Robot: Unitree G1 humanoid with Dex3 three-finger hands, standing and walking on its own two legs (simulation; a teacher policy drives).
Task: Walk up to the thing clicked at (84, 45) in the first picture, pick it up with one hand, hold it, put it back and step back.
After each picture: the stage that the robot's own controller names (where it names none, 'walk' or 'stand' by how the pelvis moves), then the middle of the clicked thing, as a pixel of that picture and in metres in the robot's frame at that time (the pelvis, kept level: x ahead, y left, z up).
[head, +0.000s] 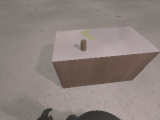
stand; (83, 45) +0.77 +0.12 -0.04
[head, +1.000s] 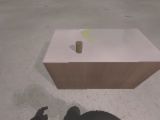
walk; (79, 47) +0.68 +0.17 -0.02
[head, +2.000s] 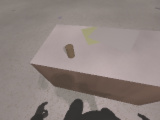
walk; (70, 51) +0.54 +0.23 -0.01
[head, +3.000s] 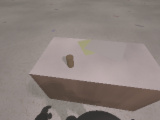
stand; (70, 61) +0.52 +0.21 -0.04
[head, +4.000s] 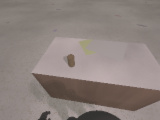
stand; (71, 60) +0.53 +0.20 -0.05
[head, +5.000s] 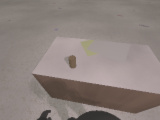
stand; (72, 62) +0.51 +0.19 -0.05
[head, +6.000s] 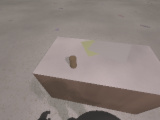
stand; (73, 62) +0.52 +0.18 -0.05
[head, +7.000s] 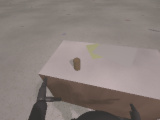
rise first; (77, 64) +0.52 +0.18 -0.05
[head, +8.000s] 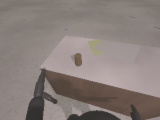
go down; (78, 59) +0.54 +0.17 -0.04
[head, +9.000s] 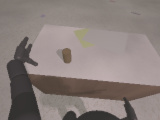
go down; (67, 56) +0.50 +0.17 -0.01
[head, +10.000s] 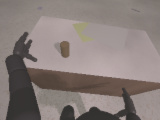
close in; (65, 49) +0.53 +0.16 +0.02
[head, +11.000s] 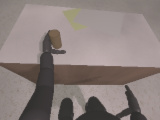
close; (56, 39) +0.56 +0.18 +0.06
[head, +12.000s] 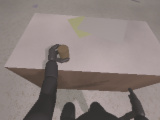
lift; (64, 54) +0.47 +0.15 +0.04
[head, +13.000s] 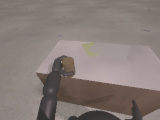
lift; (69, 67) +0.32 +0.14 +0.16
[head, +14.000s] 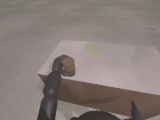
hold; (69, 67) +0.31 +0.15 +0.16
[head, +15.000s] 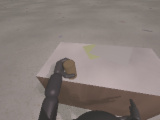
hold; (70, 70) +0.31 +0.14 +0.14
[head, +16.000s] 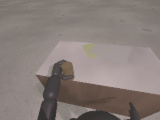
hold; (68, 71) +0.31 +0.15 +0.12
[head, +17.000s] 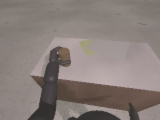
crouch; (65, 57) +0.39 +0.18 +0.15
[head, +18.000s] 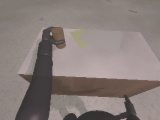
lower; (59, 38) +0.51 +0.18 +0.17
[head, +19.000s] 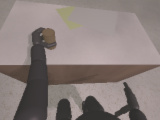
lower; (50, 39) +0.54 +0.18 +0.07
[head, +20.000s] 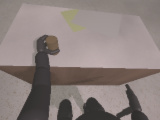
lower; (53, 46) +0.51 +0.18 +0.05
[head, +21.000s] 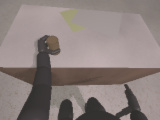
lower; (54, 46) +0.51 +0.18 +0.05
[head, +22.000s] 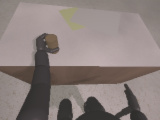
rest; (52, 44) +0.52 +0.18 +0.05
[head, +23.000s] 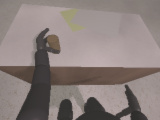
withdraw; (54, 45) +0.52 +0.17 +0.05
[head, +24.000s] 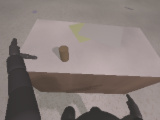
sink last; (64, 54) +0.50 +0.16 +0.02
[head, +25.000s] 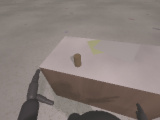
stand; (77, 60) +0.53 +0.17 +0.00
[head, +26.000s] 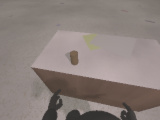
stand; (74, 58) +0.51 +0.16 +0.01
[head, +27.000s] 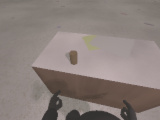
stand; (73, 57) +0.52 +0.16 +0.01
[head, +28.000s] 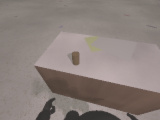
stand; (75, 58) +0.52 +0.16 -0.01
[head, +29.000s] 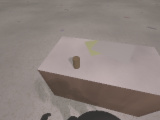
stand; (76, 62) +0.52 +0.16 -0.05
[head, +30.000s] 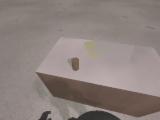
stand; (75, 64) +0.50 +0.16 -0.05
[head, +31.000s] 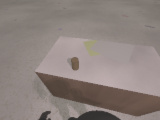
stand; (75, 64) +0.50 +0.16 -0.05
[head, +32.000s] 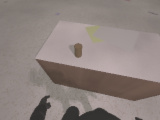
walk; (78, 50) +0.56 +0.13 -0.02
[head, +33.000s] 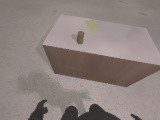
walk; (80, 38) +0.74 +0.16 -0.04
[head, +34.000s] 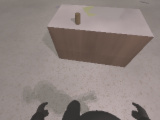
walk; (77, 18) +1.04 +0.26 -0.02
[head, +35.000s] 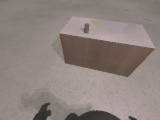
stand; (86, 28) +1.10 +0.14 -0.03
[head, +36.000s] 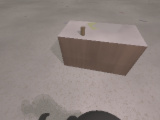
stand; (82, 31) +1.14 +0.17 -0.05
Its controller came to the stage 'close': yes
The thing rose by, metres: 0.21
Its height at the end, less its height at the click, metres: +0.00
